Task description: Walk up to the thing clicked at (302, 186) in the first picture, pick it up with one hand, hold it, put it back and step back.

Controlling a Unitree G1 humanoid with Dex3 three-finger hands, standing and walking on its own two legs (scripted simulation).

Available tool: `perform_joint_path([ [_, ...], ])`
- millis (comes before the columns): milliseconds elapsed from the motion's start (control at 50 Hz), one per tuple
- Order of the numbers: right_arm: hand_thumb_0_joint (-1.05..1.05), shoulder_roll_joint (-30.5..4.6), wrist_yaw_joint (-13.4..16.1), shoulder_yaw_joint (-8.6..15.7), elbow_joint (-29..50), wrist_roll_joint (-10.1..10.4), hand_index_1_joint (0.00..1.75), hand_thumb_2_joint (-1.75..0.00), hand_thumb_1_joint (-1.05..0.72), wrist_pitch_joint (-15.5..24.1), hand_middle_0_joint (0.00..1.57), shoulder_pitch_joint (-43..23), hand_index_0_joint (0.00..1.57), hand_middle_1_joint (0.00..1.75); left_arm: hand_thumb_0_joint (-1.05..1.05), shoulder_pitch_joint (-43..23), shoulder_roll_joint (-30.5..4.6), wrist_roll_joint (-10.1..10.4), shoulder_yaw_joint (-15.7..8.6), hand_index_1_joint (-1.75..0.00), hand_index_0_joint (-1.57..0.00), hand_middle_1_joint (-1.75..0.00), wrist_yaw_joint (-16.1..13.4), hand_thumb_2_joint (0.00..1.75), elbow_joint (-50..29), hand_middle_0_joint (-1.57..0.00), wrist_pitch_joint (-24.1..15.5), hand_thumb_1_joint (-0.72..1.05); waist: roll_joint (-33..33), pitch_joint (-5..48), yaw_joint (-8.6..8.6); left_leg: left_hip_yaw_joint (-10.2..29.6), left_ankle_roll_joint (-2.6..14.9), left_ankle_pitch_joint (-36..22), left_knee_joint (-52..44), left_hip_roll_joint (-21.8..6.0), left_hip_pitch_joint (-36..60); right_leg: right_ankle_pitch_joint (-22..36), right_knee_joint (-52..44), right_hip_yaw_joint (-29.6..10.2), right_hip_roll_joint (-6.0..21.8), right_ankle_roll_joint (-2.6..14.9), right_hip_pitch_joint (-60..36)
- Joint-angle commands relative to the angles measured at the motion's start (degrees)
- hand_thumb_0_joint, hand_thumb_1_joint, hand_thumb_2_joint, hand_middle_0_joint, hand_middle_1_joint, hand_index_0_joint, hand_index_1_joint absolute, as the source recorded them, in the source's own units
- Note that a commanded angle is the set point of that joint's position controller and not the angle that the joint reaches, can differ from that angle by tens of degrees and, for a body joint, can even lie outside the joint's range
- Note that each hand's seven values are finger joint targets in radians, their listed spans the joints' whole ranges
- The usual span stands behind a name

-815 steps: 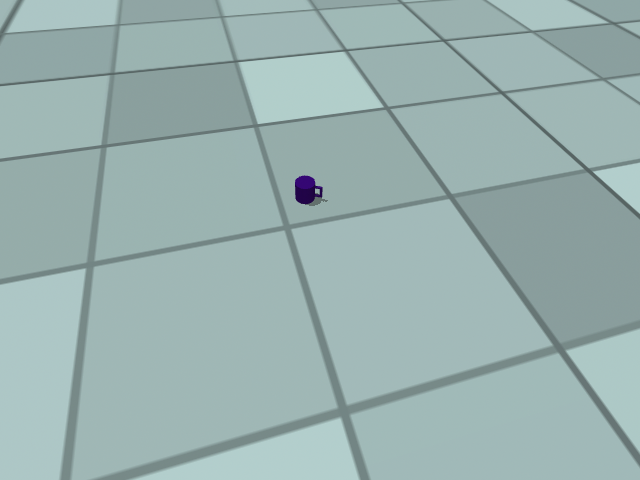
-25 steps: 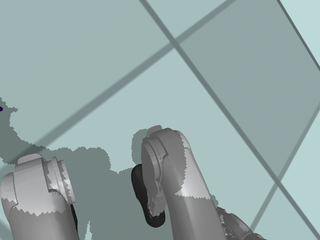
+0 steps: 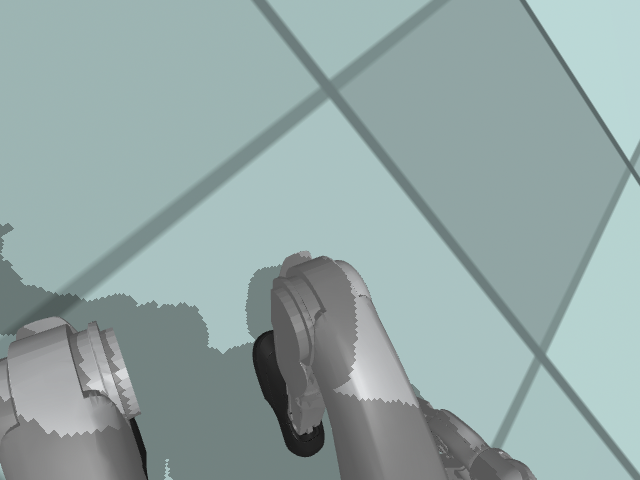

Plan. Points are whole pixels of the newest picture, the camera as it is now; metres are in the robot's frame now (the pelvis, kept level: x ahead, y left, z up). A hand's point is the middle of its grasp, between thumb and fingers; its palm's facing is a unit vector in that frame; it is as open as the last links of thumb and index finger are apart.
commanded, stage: close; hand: left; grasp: from above
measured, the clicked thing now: out of the picture +0.43 +0.32 -0.25
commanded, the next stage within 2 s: settle in 1.14 s
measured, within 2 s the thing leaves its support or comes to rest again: leaves its support in 1.62 s
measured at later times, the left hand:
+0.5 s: hand out of the picture +0.41 +0.34 -0.22, palm faces -0.45 -0.16 -0.88, open 12.2 cm
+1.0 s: hand out of the picture +0.41 +0.34 -0.22, palm faces -0.45 -0.14 -0.88, open 11.7 cm
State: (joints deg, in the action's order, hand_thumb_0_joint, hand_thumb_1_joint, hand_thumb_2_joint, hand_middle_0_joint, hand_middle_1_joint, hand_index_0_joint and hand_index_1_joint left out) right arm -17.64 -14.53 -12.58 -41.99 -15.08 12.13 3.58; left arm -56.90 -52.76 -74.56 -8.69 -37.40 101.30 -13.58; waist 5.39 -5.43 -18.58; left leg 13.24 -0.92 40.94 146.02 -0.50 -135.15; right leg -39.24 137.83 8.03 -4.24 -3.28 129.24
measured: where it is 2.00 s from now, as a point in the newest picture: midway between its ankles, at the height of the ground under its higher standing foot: (219, 451)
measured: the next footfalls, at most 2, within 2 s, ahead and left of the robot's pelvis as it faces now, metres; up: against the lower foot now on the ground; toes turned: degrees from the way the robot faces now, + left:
none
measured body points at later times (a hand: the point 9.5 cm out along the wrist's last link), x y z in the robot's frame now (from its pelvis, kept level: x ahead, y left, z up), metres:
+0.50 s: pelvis +0.00 +0.00 +0.00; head +0.25 +0.12 +0.35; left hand +0.43 +0.34 -0.17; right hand +0.06 -0.27 -0.07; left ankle +0.06 +0.13 -0.27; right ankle +0.11 -0.12 -0.27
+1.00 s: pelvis +0.00 +0.00 +0.00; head +0.25 +0.11 +0.35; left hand +0.43 +0.34 -0.17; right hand +0.07 -0.26 -0.07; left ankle +0.06 +0.13 -0.27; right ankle +0.11 -0.12 -0.27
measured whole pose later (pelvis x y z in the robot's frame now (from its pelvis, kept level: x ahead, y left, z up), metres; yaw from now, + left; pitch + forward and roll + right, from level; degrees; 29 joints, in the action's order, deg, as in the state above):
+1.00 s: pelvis +0.00 +0.00 +0.00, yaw +0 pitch +28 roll -12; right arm -19.3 -13.9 -13.8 -40.4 -14.8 12.8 4.9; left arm -57.6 -54.2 -74.0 -6.1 -36.5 101.3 -15.6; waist 5.7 -5.9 -18.4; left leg 13.7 -1.0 40.8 145.8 -0.8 -134.6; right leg -38.5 137.3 8.4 -4.6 -3.3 128.9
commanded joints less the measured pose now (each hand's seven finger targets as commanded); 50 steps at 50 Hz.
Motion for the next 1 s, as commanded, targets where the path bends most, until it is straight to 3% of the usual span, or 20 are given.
perform_joint_path([
  [0,0.0,-17.8,0.7,4.5,0.1,0.5,0.3,-0.9,-0.89,0.3,0.2,11.2,0.2,0.3,0.0,-10.8,-14.6,2.3,-1.6,-1.07,-0.28,-1.1,-0.1,0.95,-4.2,-0.25,-0.2,-0.21,-19.4,33.1,-1.41,-5.9,2.74,-8.4,-14.2,-0.9,23.6,11.6,-13.6,5.6,-1.3,3.99,-19.2],
  [80,0.0,-17.5,1.2,4.2,0.4,0.5,0.3,-0.9,-0.89,-0.4,0.2,11.5,0.2,0.3,0.0,-10.1,-15.8,2.4,-2.0,-1.06,-0.29,-1.09,0.1,0.94,-5.1,-0.25,-1.5,-0.19,-20.0,35.5,-0.7,-5.8,2.59,-10.0,-14.2,-0.9,24.7,12.9,-13.5,5.7,-1.4,4.01,-21.1],
  [140,0.0,-17.8,1.4,4.4,0.1,0.1,0.3,-0.9,-0.89,-0.7,0.2,12.0,0.2,0.3,0.0,-10.7,-15.0,1.8,-0.4,-1.04,-0.27,-1.07,0.7,0.92,-5.9,-0.24,-2.3,-0.21,-21.1,35.8,-1.64,-6.0,2.62,-11.1,-13.3,-1.1,25.1,14.5,-13.2,5.1,-1.6,3.89,-22.2],
  [260,0.0,-18.0,1.6,3.7,-0.3,-0.3,0.3,-0.9,-0.89,-1.2,0.2,12.5,0.2,0.3,0.0,-10.5,-16.2,1.5,-1.1,-1.02,-0.31,-1.05,0.0,0.92,-6.0,-0.28,-3.4,-0.17,-21.6,35.3,-1.3,-5.7,2.32,-11.5,-13.9,-1.2,25.2,14.8,-13.4,5.7,-1.9,3.97,-22.7],
  [320,0.0,-17.8,1.7,3.5,-0.1,-0.1,0.3,-0.9,-0.89,-1.3,0.2,11.6,0.2,0.3,0.0,-11.1,-15.4,0.9,-0.2,-1.03,-0.33,-1.06,-0.2,0.94,-5.7,-0.3,-3.6,-0.14,-21.8,33.8,-1.36,-5.4,2.13,-9.5,-14.1,-1.2,24.7,12.8,-12.8,6.2,-2.0,4.28,-20.2],
  [360,0.0,-18.5,1.7,3.9,0.5,-0.3,0.3,-0.9,-0.89,-0.9,0.2,11.0,0.2,0.3,0.0,-13.0,-13.9,0.5,2.1,-1.02,-0.34,-1.05,0.0,0.9,-7.0,-0.31,-3.7,-0.12,-22.3,32.0,-2.17,-5.5,2.11,-8.3,-14.1,-1.2,24.6,11.7,-13.0,6.3,-1.9,4.23,-18.8],
  [380,0.0,-18.5,1.9,4.1,0.2,-0.1,0.3,-0.9,-0.89,-0.9,0.2,10.6,0.2,0.3,0.0,-12.1,-15.0,0.8,0.7,-1.01,-0.35,-1.04,-0.4,0.92,-7.0,-0.32,-3.8,-0.12,-22.3,33.2,-1.01,-5.4,1.92,-8.0,-14.7,-1.1,25.1,11.2,-13.1,6.4,-1.9,4.42,-19.0],
  [420,0.0,-18.8,1.9,4.2,0.3,0.0,0.3,-0.9,-0.89,-0.8,0.2,10.6,0.2,0.3,0.0,-10.3,-15.5,0.3,0.1,-1.02,-0.37,-1.05,-0.7,0.94,-5.5,-0.34,-3.4,-0.08,-22.8,33.4,-0.59,-5.2,1.67,-8.5,-15.2,-1.2,25.6,11.4,-12.6,6.6,-2.0,4.58,-19.1],
  [440,0.0,-18.2,1.8,4.0,0.3,-0.2,0.3,-0.9,-0.89,-0.7,0.2,10.5,0.2,0.3,0.0,-10.6,-13.7,-0.1,1.6,-1.03,-0.38,-1.05,-0.8,0.95,-5.8,-0.36,-3.3,-0.07,-23.0,33.0,-0.84,-5.6,1.77,-9.3,-14.8,-1.2,25.6,12.4,-12.6,6.3,-2.1,4.47,-19.4],
  [460,0.0,-18.3,1.7,4.0,0.2,-0.5,0.3,-0.9,-0.89,-0.7,0.2,10.7,0.2,0.3,0.0,-10.6,-13.2,-0.2,1.7,-1.02,-0.39,-1.05,-1.0,0.92,-4.0,-0.36,-3.1,-0.05,-21.1,32.6,-1.81,-5.3,1.98,-8.6,-14.3,-1.3,24.8,12.1,-12.8,6.6,-2.2,4.26,-18.8],
  [560,0.0,-18.7,1.5,4.2,-0.1,-0.2,0.3,-0.9,-0.89,0.1,0.2,10.8,0.2,0.3,0.0,-13.2,-12.7,-0.3,3.1,-1.01,-0.44,-1.05,-1.5,0.92,-4.9,-0.41,-2.3,0.0,-21.5,30.8,-2.29,-5.3,1.98,-7.5,-14.5,-1.1,24.6,11.1,-12.7,6.8,-1.7,4.26,-16.6],
  [600,0.0,-19.1,1.3,4.1,0.3,-0.2,0.3,-0.9,-0.89,0.4,0.2,10.8,0.2,0.3,0.0,-13.0,-13.0,-0.5,3.0,-1.01,-0.45,-1.04,-1.6,0.91,-4.4,-0.41,-2.0,0.02,-21.2,30.9,-2.45,-5.2,2.0,-7.6,-14.6,-1.3,24.9,11.3,-12.7,6.5,-2.0,4.26,-17.0],
  [620,0.0,-19.4,1.5,4.3,0.5,0.1,0.3,-0.9,-0.89,0.2,0.2,10.5,0.2,0.3,0.0,-11.2,-14.3,0.0,1.1,-1.01,-0.45,-1.04,-2.0,0.92,-4.5,-0.42,-1.7,0.02,-20.7,33.4,-1.22,-5.1,1.96,-9.1,-14.7,-1.3,25.5,12.5,-13.1,6.7,-2.0,4.17,-18.7],
  [660,0.0,-18.6,1.2,4.2,0.3,0.0,0.3,-0.9,-0.89,0.8,0.2,10.5,0.2,0.3,0.0,-12.7,-11.6,0.2,3.5,-1.0,-0.47,-1.04,-1.7,0.89,-3.9,-0.43,-1.5,0.05,-21.1,31.1,-2.27,-5.2,1.92,-8.0,-14.5,-1.2,24.9,11.7,-12.5,6.5,-1.7,4.22,-17.0],
  [820,0.0,-19.1,1.1,4.1,1.2,0.2,0.3,-0.9,-0.89,0.9,0.2,11.2,0.2,0.3,0.0,-11.8,-14.8,0.9,0.6,-1.02,-0.51,-1.06,-1.5,0.92,-3.9,-0.47,-1.1,0.11,-22.0,32.3,-1.3,-4.8,1.76,-8.1,-15.8,-1.1,25.3,11.1,-12.5,6.8,-1.5,4.38,-17.4],
  [840,0.0,-18.8,1.1,4.1,2.0,0.4,0.3,-0.9,-0.9,0.9,0.2,10.2,0.2,0.3,0.0,-12.2,-13.0,1.1,2.3,-1.03,-0.51,-1.07,-1.1,0.93,-4.6,-0.48,-1.1,0.11,-21.8,32.4,-1.39,-5.2,1.94,-8.2,-15.1,-1.2,25.1,11.6,-12.6,6.2,-1.7,4.41,-17.7],
  [880,0.0,-19.1,0.9,4.1,1.8,0.4,0.3,-0.9,-0.9,1.1,0.2,11.0,0.2,0.3,0.0,-13.2,-13.6,1.1,1.9,-1.02,-0.51,-1.06,-0.7,0.92,-4.5,-0.48,-0.9,0.11,-20.2,31.8,-2.37,-5.3,2.31,-7.3,-14.3,-1.0,24.1,11.2,-12.9,6.3,-1.5,4.08,-17.3],
  [940,0.0,-19.3,1.1,4.2,1.5,0.7,0.3,-0.9,-0.89,1.0,0.2,11.5,0.2,0.3,0.0,-12.3,-14.9,1.8,0.9,-1.03,-0.54,-1.06,-0.8,0.96,-4.5,-0.51,-1.1,0.14,-20.6,32.3,-1.47,-5.4,2.2,-7.8,-14.8,-1.1,24.1,10.9,-13.4,6.0,-1.7,4.21,-18.1],
  [960,0.0,-18.6,1.1,3.8,1.6,0.6,0.3,-0.9,-0.9,1.0,0.2,11.5,0.2,0.3,0.0,-14.6,-12.8,1.8,2.9,-1.02,-0.53,-1.05,-0.5,0.94,-6.7,-0.51,-1.4,0.13,-21.1,32.8,-1.7,-5.6,2.29,-8.3,-14.4,-1.0,24.1,11.6,-13.5,5.8,-1.7,4.22,-18.2],
  [980,0.0,-19.3,1.4,3.9,1.1,0.2,0.3,-0.9,-0.89,0.6,0.2,12.0,0.2,0.3,0.0,-11.0,-15.2,2.1,0.1,-1.03,-0.54,-1.05,-0.9,0.97,-3.1,-0.52,-1.2,0.14,-19.9,34.2,-1.6,-5.4,2.29,-8.9,-14.7,-1.1,24.5,12.1,-13.9,6.1,-1.8,4.15,-20.2],
])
